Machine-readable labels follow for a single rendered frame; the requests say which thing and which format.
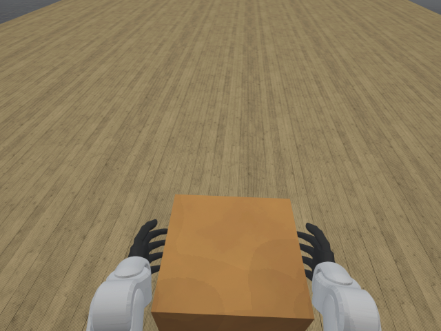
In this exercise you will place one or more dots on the right robot forearm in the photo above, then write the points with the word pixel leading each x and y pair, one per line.
pixel 341 302

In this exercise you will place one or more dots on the left robot hand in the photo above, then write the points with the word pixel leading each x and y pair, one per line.
pixel 142 247

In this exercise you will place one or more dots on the right robot hand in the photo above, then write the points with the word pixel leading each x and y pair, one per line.
pixel 321 251

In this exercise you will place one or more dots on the left robot forearm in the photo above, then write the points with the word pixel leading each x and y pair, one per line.
pixel 118 303

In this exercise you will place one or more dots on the carton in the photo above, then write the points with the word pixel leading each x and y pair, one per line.
pixel 231 264

